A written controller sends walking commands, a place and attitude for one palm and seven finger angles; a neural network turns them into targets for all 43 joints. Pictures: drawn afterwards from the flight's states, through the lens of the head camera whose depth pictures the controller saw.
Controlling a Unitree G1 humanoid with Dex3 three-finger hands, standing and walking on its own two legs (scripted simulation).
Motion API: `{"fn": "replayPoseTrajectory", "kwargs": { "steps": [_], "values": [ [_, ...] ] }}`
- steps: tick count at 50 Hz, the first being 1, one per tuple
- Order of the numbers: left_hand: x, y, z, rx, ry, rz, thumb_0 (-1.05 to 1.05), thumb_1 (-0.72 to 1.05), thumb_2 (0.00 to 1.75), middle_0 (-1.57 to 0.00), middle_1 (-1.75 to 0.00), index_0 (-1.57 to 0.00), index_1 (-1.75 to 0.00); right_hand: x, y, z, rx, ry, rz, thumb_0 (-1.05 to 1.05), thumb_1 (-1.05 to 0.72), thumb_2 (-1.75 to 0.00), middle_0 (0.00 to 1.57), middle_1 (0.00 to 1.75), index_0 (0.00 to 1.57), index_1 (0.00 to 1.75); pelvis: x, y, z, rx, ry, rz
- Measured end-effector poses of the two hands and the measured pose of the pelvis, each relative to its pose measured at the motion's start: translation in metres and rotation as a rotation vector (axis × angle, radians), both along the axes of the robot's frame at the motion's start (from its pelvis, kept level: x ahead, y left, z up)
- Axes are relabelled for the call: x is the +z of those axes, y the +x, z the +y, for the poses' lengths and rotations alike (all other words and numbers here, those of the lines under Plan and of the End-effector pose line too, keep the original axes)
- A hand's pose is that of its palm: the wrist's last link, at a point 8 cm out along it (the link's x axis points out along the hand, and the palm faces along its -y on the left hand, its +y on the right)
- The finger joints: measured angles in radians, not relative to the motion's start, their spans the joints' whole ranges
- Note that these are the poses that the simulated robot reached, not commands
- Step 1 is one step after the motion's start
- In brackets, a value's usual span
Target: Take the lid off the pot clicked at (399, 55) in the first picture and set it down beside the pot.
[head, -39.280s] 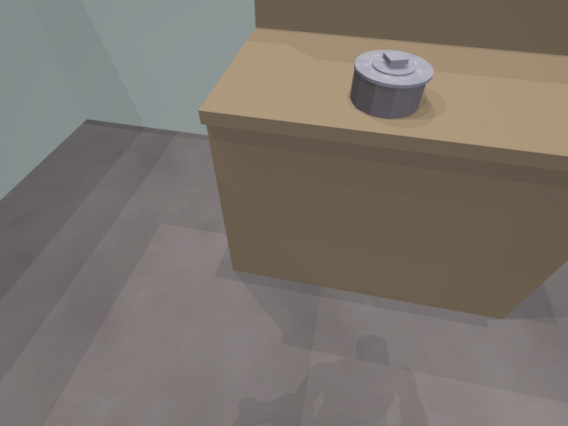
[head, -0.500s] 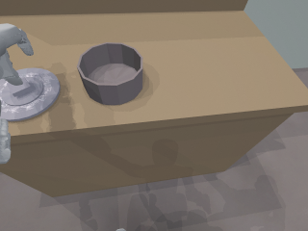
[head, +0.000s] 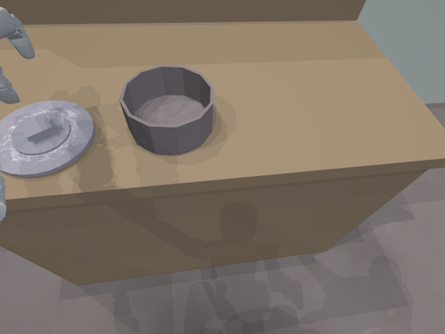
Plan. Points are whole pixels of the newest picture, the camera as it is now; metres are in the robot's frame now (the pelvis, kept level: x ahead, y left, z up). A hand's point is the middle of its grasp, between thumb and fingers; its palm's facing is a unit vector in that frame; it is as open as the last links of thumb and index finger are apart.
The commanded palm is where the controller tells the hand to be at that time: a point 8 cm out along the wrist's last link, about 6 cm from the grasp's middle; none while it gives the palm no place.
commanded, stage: raise the empty hand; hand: left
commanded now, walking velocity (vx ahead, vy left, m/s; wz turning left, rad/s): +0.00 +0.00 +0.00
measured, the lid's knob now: (36, 127) +0.50 +0.32 +0.06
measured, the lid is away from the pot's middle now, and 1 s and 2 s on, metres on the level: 0.25 0.25 0.25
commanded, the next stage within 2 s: draw the hand back to the body in 0.12 s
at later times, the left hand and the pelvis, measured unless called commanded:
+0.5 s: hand out of the picture +0.47 +0.30 +0.20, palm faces -0.32 -0.09 -0.94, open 11.0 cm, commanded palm +0.45 +0.29 +0.27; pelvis -0.01 +0.01 +0.00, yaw +0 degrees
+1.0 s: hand (9, 74) +0.41 +0.24 +0.25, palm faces +0.31 -0.91 -0.28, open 10.8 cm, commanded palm +0.35 +0.28 +0.26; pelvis -0.01 -0.02 +0.02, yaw +1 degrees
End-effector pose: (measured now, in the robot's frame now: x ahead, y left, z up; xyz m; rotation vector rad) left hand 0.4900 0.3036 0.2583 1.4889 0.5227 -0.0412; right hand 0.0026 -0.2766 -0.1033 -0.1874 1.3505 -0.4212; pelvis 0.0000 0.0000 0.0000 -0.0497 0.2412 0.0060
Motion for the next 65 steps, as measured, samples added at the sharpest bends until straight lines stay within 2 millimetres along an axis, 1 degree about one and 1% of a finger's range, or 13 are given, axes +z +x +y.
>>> {"fn": "replayPoseTrajectory", "kwargs": {
  "steps": [5, 12, 17, 23, 29, 36, 38, 41, 44, 47, 52, 57, 65],
  "values": [
    [0.015, 0.0, 0.002, 0.0, -0.019, -0.032, 0.0, -0.06, 0.76, -0.42, -0.76, -0.42, -0.77, 0.001, 0.001, 0.002, 0.001, 0.001, -0.011, 0.01, -0.9, -0.9, 0.2, 0.3, 0.2, 0.3, 0.0, 0.0, 0.002, 0.001, -0.001, 0.0],
    [0.007, -0.003, 0.001, 0.019, 0.016, 0.017, 0.0, -0.06, 0.76, -0.41, -0.76, -0.42, -0.77, -0.001, -0.001, 0.006, 0.014, 0.017, -0.003, 0.01, -0.9, -0.9, 0.2, 0.3, 0.2, 0.3, 0.0, -0.003, 0.005, 0.005, -0.001, -0.004],
    [0.011, -0.004, -0.004, -0.027, -0.014, -0.028, 0.0, -0.06, 0.76, -0.42, -0.76, -0.42, -0.77, -0.001, -0.002, 0.008, 0.009, 0.019, -0.015, 0.01, -0.9, -0.9, 0.2, 0.3, 0.2, 0.3, 0.001, -0.005, 0.005, 0.003, 0.001, -0.006],
    [0.006, -0.015, -0.002, -0.024, -0.006, -0.026, 0.0, -0.06, 0.76, -0.41, -0.76, -0.42, -0.77, -0.002, 0.004, 0.01, 0.01, 0.045, -0.045, 0.01, -0.9, -0.9, 0.2, 0.3, 0.2, 0.3, 0.001, -0.007, 0.005, -0.001, 0.004, -0.025],
    [0.004, -0.034, -0.001, -0.046, 0.019, -0.045, 0.0, -0.06, 0.76, -0.42, -0.76, -0.42, -0.77, -0.001, 0.023, 0.012, 0.042, 0.06, -0.095, 0.01, -0.9, -0.9, 0.2, 0.3, 0.2, 0.3, 0.003, -0.01, 0.005, 0.007, 0.006, -0.049],
    [0.001, -0.063, 0.0, -0.054, 0.011, -0.067, 0.0, -0.06, 0.76, -0.41, -0.76, -0.42, -0.77, 0.005, 0.061, 0.015, 0.107, 0.081, -0.203, 0.01, -0.9, -0.9, 0.2, 0.3, 0.2, 0.3, 0.005, -0.016, 0.005, 0.017, 0.009, -0.086],
    [-0.002, -0.071, -0.002, -0.076, -0.312, -0.22, 0.0, -0.06, 0.76, -0.41, -0.76, -0.42, -0.77, 0.009, 0.071, 0.019, 0.152, 0.073, -0.252, 0.01, -0.9, -0.9, 0.2, 0.3, 0.2, 0.3, 0.007, -0.019, 0.004, 0.02, 0.011, -0.12],
    [-0.002, -0.085, -0.013, -0.11, -0.66, -0.479, 0.0, -0.06, 0.76, -0.42, -0.76, -0.42, -0.77, 0.018, 0.085, 0.027, 0.227, 0.068, -0.312, 0.01, -0.9, -0.9, 0.2, 0.3, 0.2, 0.3, 0.011, -0.02, 0.001, 0.017, 0.019, -0.163],
    [0.003, -0.098, -0.021, -0.107, -0.893, -0.702, 0.0, -0.06, 0.76, -0.42, -0.76, -0.42, -0.77, 0.027, 0.098, 0.032, 0.27, 0.065, -0.37, 0.01, -0.9, -0.9, 0.2, 0.3, 0.2, 0.3, 0.014, -0.019, -0.005, 0.01, 0.024, -0.19],
    [0.003, -0.107, -0.021, -0.055, -1.036, -0.838, 0.0, -0.04, 0.76, -0.41, -0.75, -0.42, -0.76, 0.035, 0.108, 0.031, 0.285, 0.06, -0.419, 0.01, -0.9, -0.9, 0.2, 0.3, 0.2, 0.3, 0.016, -0.017, -0.013, 0.008, 0.027, -0.21],
    [0.0, -0.122, -0.028, -0.001, -1.106, -0.928, 0.0, 0.02, 0.77, -0.39, -0.72, -0.4, -0.72, 0.04, 0.117, 0.018, 0.296, 0.053, -0.469, 0.01, -0.9, -0.9, 0.2, 0.3, 0.2, 0.3, 0.018, -0.011, -0.022, 0.006, 0.03, -0.236],
    [0.007, -0.142, -0.037, 0.0, -1.087, -0.988, 0.0, 0.12, 0.79, -0.37, -0.67, -0.37, -0.68, 0.035, 0.124, 0.001, 0.3, 0.056, -0.478, 0.01, -0.9, -0.9, 0.2, 0.3, 0.2, 0.3, 0.02, -0.005, -0.032, 0.004, 0.039, -0.251],
    [0.0, -0.172, -0.047, 0.04, -1.065, -1.014, 0.0, 0.3, 0.81, -0.33, -0.58, -0.33, -0.59, 0.03, 0.136, -0.022, 0.304, 0.064, -0.472, 0.01, -0.9, -0.9, 0.2, 0.3, 0.2, 0.3, 0.021, 0.002, -0.053, 0.007, 0.051, -0.268]
  ]
}}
